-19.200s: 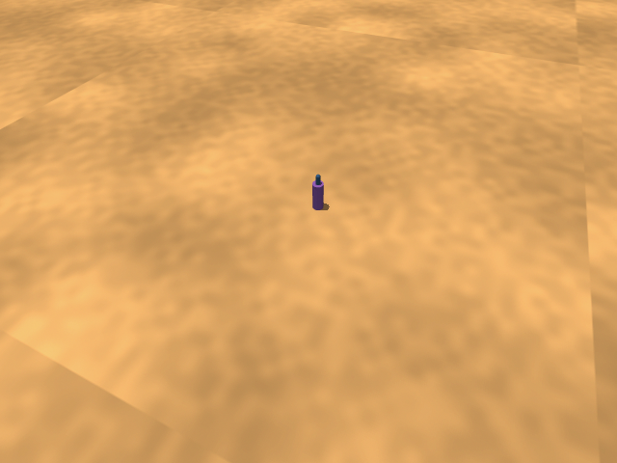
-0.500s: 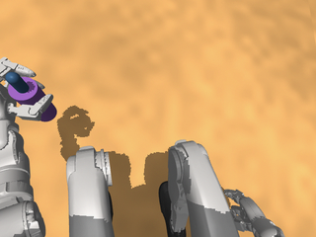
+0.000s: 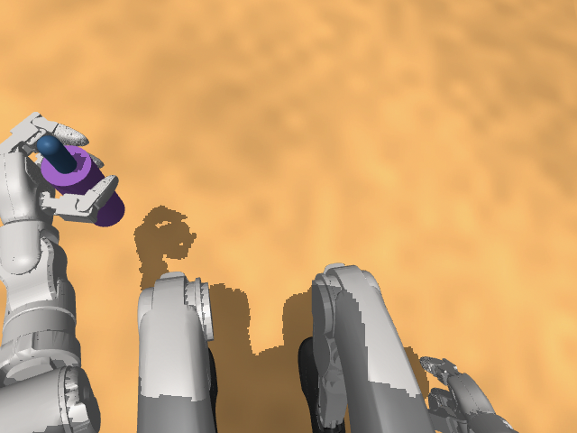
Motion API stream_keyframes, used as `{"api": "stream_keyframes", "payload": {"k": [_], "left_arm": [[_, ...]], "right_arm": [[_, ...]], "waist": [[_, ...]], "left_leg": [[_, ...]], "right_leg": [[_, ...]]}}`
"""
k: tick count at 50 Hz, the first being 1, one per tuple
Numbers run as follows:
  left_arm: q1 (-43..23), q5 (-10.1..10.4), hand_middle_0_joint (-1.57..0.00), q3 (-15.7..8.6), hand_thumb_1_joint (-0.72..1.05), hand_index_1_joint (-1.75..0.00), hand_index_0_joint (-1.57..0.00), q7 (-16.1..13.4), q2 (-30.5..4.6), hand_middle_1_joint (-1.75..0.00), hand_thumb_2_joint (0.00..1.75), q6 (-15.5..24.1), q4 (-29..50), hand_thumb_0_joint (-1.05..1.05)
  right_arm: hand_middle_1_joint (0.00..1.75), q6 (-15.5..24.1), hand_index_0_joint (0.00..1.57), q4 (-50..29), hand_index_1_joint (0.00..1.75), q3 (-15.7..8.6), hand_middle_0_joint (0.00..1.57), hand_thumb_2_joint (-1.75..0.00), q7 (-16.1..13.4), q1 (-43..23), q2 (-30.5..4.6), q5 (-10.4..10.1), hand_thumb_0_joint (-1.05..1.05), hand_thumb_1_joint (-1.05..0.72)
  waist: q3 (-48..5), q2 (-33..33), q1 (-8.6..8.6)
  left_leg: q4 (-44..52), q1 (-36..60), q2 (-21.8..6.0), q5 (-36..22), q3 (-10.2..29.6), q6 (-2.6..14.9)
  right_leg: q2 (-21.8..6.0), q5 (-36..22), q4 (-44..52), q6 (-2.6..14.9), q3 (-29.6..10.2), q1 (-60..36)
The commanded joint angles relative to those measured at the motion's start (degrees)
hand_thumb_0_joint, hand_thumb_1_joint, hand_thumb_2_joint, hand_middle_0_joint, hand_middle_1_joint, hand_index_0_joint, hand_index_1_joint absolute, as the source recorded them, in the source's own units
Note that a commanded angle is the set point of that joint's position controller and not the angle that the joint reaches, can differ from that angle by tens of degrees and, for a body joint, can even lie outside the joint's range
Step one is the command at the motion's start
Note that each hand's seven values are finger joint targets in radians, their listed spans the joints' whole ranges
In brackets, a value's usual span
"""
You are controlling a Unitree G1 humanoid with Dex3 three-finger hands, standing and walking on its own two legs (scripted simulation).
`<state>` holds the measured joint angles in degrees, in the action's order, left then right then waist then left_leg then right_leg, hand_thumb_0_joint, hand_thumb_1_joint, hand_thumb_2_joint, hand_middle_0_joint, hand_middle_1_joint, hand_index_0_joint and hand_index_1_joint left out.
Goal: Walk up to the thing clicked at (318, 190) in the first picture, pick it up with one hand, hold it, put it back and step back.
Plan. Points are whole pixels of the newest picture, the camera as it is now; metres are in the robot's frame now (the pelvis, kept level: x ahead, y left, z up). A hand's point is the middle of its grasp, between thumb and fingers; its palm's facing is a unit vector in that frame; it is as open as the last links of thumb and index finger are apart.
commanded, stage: settle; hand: left
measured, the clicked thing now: (82, 182) +0.44 +0.27 -0.05
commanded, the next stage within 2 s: lift in 0.32 s
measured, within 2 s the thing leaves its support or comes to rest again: neither
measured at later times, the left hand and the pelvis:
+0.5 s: hand (81, 167) +0.44 +0.26 -0.02, palm faces +0.22 -0.97 -0.04, open 8.4 cm; pelvis +0.00 +0.00 +0.01, yaw +1 degrees
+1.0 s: hand (42, 153) +0.41 +0.25 +0.07, palm faces +0.19 -0.98 -0.04, open 8.4 cm; pelvis +0.01 +0.00 +0.08, yaw +3 degrees
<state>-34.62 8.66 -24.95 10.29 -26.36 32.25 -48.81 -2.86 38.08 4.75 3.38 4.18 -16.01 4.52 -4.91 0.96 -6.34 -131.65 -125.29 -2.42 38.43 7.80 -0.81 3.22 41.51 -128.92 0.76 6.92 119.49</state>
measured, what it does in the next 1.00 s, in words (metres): rises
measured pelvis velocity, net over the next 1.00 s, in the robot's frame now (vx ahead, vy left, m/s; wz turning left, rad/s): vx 0.01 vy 0.00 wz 0.05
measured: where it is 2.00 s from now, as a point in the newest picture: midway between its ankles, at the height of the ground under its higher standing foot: (264, 417)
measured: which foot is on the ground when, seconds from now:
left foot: down 0.00-1.00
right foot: down 0.00-1.00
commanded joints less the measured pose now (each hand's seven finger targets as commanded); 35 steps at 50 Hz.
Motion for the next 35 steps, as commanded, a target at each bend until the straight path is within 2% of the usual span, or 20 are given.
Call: {"api": "stream_keyframes", "payload": {"k": [1,3,4,5,7,8,9,13,17,19,20,21,22,24,27,29,30,31,33,35], "left_arm": [[-19.24,0.99,-1.4,-2.77,0.28,-1.57,-1.42,-0.63,-14.03,-1.56,1.41,5.71,14.36,0.0],[-18.22,0.84,-1.41,-1.94,0.27,-1.58,-1.42,-0.61,-12.87,-1.57,1.41,5.74,12.84,0.0],[-19.44,0.79,-1.4,-2.44,0.26,-1.57,-1.42,-0.6,-13.78,-1.56,1.4,6.02,15.03,0.0],[-17.86,0.56,-1.39,-2.13,0.27,-1.56,-1.41,-0.61,-12.99,-1.55,1.39,5.79,12.52,0.0],[-18.61,0.86,-1.39,-2.75,0.26,-1.55,-1.4,-0.6,-13.37,-1.55,1.39,6.2,13.69,0.0],[-21.11,1.09,-1.39,-3.57,0.27,-1.55,-1.4,-0.73,-14.78,-1.55,1.39,6.46,16.4,0.0],[-19.81,1.08,-1.38,-3.03,0.27,-1.54,-1.39,-0.72,-13.81,-1.54,1.39,6.3,14.81,0.0],[-20.15,0.95,-1.37,-2.09,0.26,-1.55,-1.39,-0.87,-12.49,-1.55,1.41,6.45,13.0,0.0],[-19.22,0.46,-1.36,-0.83,0.21,-1.54,-1.38,-0.43,-10.87,-1.53,1.39,6.36,10.93,0.0],[-19.84,0.57,-1.35,-1.97,0.22,-1.53,-1.37,-0.58,-11.97,-1.52,1.39,6.57,11.7,0.0],[-18.92,0.67,-1.35,-2.54,0.23,-1.52,-1.37,-0.58,-12.13,-1.52,1.39,6.56,10.82,0.0],[-19.89,0.63,-1.33,-1.69,0.21,-1.52,-1.36,-0.5,-11.8,-1.51,1.38,6.61,12.02,0.0],[-20.15,0.87,-1.35,-2.43,0.2,-1.5,-1.38,-0.65,-12.02,-1.51,1.3,6.75,13.53,0.0],[-18.62,0.68,-1.36,-3.18,0.21,-1.53,-1.39,-0.84,-12.99,-1.54,1.33,6.43,13.18,0.0],[-19.95,0.5,-1.38,-1.8,0.2,-1.53,-1.41,-0.38,-12.04,-1.53,1.31,6.39,15.52,0.0],[-18.82,0.23,-1.37,-2.39,0.2,-1.52,-1.39,-0.17,-13.77,-1.53,1.32,5.92,16.37,0.0],[-17.42,0.37,-1.36,-2.11,0.2,-1.52,-1.38,-0.02,-12.78,-1.52,1.32,5.47,15.4,0.0],[-19.26,0.66,-1.36,-1.35,0.19,-1.51,-1.38,0.29,-12.8,-1.52,1.31,5.57,19.05,0.0],[-17.0,1.36,-1.35,-2.05,0.2,-1.51,-1.38,0.52,-12.16,-1.51,1.31,4.6,18.83,0.0],[-16.97,2.0,-1.37,-1.37,0.21,-1.52,-1.4,0.38,-11.06,-1.53,1.32,3.76,20.39,0.0]], "right_arm": [[0.3,0.96,0.2,-2.76,0.3,-4.34,0.2,-0.9,-0.99,6.88,-11.88,0.06,0.0,-0.89],[0.3,0.96,0.2,-3.03,0.3,-4.34,0.2,-0.9,-1.02,6.81,-11.83,-0.01,0.0,-0.89],[0.3,0.97,0.2,-2.8,0.3,-4.59,0.2,-0.9,-1.03,6.89,-11.89,0.04,0.0,-0.89],[0.3,1.03,0.2,-2.62,0.3,-4.58,0.2,-0.9,-0.95,7.36,-11.91,0.03,0.0,-0.89],[0.3,1.17,0.2,-2.74,0.3,-4.61,0.2,-0.9,-0.99,7.32,-11.95,-0.06,0.0,-0.89],[0.3,1.17,0.2,-2.4,0.3,-4.75,0.2,-0.9,-1.03,7.56,-11.95,-0.05,0.0,-0.89],[0.3,1.11,0.2,-2.28,0.3,-4.63,0.2,-0.9,-0.99,7.79,-11.76,-0.02,0.0,-0.89],[0.3,1.37,0.2,-1.78,0.3,-4.64,0.2,-0.9,-1.08,7.69,-11.13,-0.04,0.0,-0.89],[0.3,1.35,0.2,-1.71,0.3,-5.02,0.2,-0.9,-0.95,7.47,-11.45,-0.04,0.0,-0.89],[0.3,1.46,0.2,-1.85,0.3,-5.14,0.2,-0.9,-0.91,7.77,-11.54,-0.05,0.0,-0.89],[0.3,1.39,0.2,-1.81,0.3,-5.14,0.2,-0.9,-0.89,8.05,-11.44,-0.02,0.0,-0.89],[0.3,1.36,0.2,-1.6,0.3,-5.16,0.2,-0.9,-0.85,7.83,-11.39,-0.05,0.0,-0.89],[0.3,1.32,0.2,-2.09,0.3,-5.23,0.2,-0.9,-0.87,8.19,-11.33,-0.04,0.0,-0.92],[0.3,1.27,0.2,-2.11,0.3,-5.4,0.2,-0.9,-0.96,8.0,-11.22,-0.19,0.0,-0.92],[0.3,1.38,0.2,-2.23,0.3,-5.6,0.2,-0.9,-0.98,8.04,-10.88,-0.4,0.0,-0.92],[0.3,1.42,0.2,-2.1,0.3,-6.12,0.2,-0.9,-1.28,8.25,-10.94,-0.71,0.0,-0.92],[0.3,1.52,0.2,-2.33,0.3,-6.43,0.2,-0.9,-1.35,8.4,-11.0,-1.02,0.0,-0.92],[0.3,1.63,0.2,-2.48,0.3,-6.41,0.2,-0.9,-1.39,8.26,-10.72,-1.12,0.0,-0.92],[0.3,1.86,0.2,-2.41,0.3,-6.83,0.2,-0.9,-1.59,9.02,-10.9,-1.47,0.0,-0.91],[0.3,1.99,0.2,-3.04,0.3,-7.06,0.2,-0.9,-1.87,8.83,-10.64,-2.05,0.0,-0.91]], "waist": [[-37.72,-12.1,0.24],[-37.29,-12.27,0.05],[-38.48,-13.42,0.37],[-38.66,-12.84,0.09],[-40.14,-13.19,0.23],[-41.64,-14.25,0.75],[-41.8,-14.11,0.51],[-39.16,-11.79,-0.13],[-37.77,-12.09,-0.18],[-39.47,-11.31,-0.1],[-40.23,-10.95,0.53],[-40.09,-11.91,0.54],[-41.73,-11.67,0.68],[-41.65,-10.36,1.32],[-42.57,-12.12,0.72],[-43.19,-11.77,1.44],[-42.67,-10.5,1.3],[-43.93,-11.71,1.4],[-45.4,-11.7,2.02],[-44.59,-11.11,1.92]], "left_leg": [[15.31,27.17,0.28,-5.15,-2.9,2.27],[15.92,27.83,0.39,-4.84,-2.86,2.25],[16.07,28.88,0.33,-5.17,-2.87,2.1],[16.21,29.35,0.38,-6.06,-2.84,2.09],[16.35,30.67,0.33,-7.28,-2.52,2.03],[16.3,32.0,0.34,-8.31,-2.51,2.01],[16.05,32.7,0.32,-9.42,-2.62,1.99],[15.93,29.33,0.5,-8.0,-3.25,2.42],[16.86,30.02,0.55,-6.54,-3.29,2.26],[16.57,29.67,0.68,-7.03,-3.43,2.36],[16.5,30.34,0.65,-7.97,-3.47,2.35],[16.68,30.6,0.7,-8.18,-3.62,2.32],[16.77,31.4,0.71,-8.52,-3.59,2.29],[16.83,30.35,0.73,-9.01,-4.11,2.58],[18.04,31.89,0.74,-7.98,-4.0,2.42],[18.53,31.72,0.78,-7.56,-4.4,2.56],[19.02,31.77,0.79,-7.23,-4.32,2.65],[19.53,32.33,0.83,-7.37,-4.37,2.52],[20.15,35.15,0.84,-9.8,-4.29,2.59],[21.42,35.03,0.86,-8.85,-4.22,2.62]], "right_leg": [[1.07,-10.15,15.42,1.52,0.23,-17.74],[1.05,-9.67,15.65,1.61,0.38,-17.02],[1.02,-10.08,15.42,1.67,0.37,-17.16],[0.93,-10.69,15.37,1.64,0.33,-17.55],[0.79,-11.6,14.96,1.64,0.47,-17.51],[0.77,-12.37,14.86,1.76,0.16,-17.07],[0.76,-13.01,14.73,1.69,0.11,-17.23],[0.84,-12.4,16.21,1.42,-0.39,-18.5],[0.73,-10.82,16.34,1.67,-0.24,-17.06],[0.67,-11.4,16.68,1.52,-0.36,-18.61],[0.71,-12.01,16.6,1.49,-0.47,-19.14],[0.64,-12.12,16.36,1.58,-0.57,-18.67],[0.71,-12.23,16.77,1.54,-0.6,-19.39],[0.71,-12.58,17.81,1.22,-1.33,-21.51],[0.61,-11.83,17.92,1.52,-1.32,-21.0],[0.61,-11.35,19.07,1.45,-2.04,-22.51],[0.63,-10.85,19.49,1.47,-2.07,-22.19],[0.54,-11.1,19.62,1.58,-2.32,-22.82],[0.51,-12.98,19.99,1.57,-2.18,-23.49],[0.38,-12.27,21.18,1.66,-2.34,-23.33]]}}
